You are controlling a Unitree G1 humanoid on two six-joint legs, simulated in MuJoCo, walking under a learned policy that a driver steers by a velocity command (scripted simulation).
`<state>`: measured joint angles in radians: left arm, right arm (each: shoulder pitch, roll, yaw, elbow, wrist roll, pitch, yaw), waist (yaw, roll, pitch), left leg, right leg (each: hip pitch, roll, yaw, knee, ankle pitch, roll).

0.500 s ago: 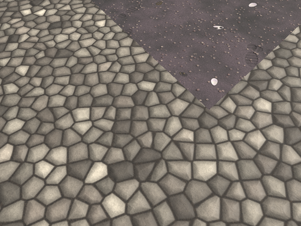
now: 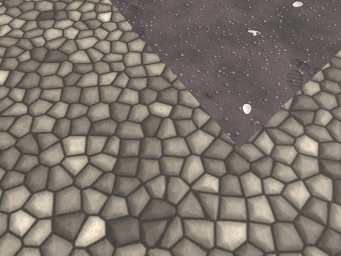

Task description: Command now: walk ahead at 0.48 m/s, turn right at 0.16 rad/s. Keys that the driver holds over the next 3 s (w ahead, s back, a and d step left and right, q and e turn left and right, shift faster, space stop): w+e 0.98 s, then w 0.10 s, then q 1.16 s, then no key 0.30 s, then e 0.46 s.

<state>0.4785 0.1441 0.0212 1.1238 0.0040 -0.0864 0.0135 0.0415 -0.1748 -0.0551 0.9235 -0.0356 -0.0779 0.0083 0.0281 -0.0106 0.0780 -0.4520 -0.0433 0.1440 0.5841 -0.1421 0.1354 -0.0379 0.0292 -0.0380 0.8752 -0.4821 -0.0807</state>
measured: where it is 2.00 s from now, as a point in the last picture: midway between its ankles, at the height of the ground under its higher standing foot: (228, 188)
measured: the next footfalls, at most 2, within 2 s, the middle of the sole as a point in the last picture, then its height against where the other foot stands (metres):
right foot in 0.50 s outside the picture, level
left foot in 1.04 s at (209, 172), level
